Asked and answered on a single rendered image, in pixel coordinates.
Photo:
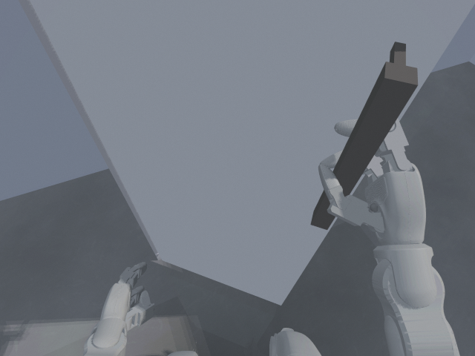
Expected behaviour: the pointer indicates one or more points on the robot left forearm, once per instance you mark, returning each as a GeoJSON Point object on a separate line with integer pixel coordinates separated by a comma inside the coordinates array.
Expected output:
{"type": "Point", "coordinates": [108, 338]}

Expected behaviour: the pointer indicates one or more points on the robot right forearm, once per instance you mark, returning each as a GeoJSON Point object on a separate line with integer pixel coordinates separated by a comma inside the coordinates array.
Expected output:
{"type": "Point", "coordinates": [412, 295]}

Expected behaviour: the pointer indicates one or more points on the robot right hand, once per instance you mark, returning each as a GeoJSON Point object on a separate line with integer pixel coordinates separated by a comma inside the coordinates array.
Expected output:
{"type": "Point", "coordinates": [396, 189]}

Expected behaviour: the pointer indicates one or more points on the robot right thigh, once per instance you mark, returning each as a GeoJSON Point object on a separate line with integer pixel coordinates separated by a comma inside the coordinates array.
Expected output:
{"type": "Point", "coordinates": [290, 343]}

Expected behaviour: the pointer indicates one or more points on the handle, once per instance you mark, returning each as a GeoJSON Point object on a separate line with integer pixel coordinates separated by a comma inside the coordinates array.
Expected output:
{"type": "Point", "coordinates": [391, 92]}

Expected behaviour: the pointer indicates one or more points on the robot left hand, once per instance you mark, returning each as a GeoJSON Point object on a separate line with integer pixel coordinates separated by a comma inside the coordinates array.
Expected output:
{"type": "Point", "coordinates": [121, 299]}

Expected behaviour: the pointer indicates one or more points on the fridge door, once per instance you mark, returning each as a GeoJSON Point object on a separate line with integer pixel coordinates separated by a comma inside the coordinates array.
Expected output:
{"type": "Point", "coordinates": [217, 113]}

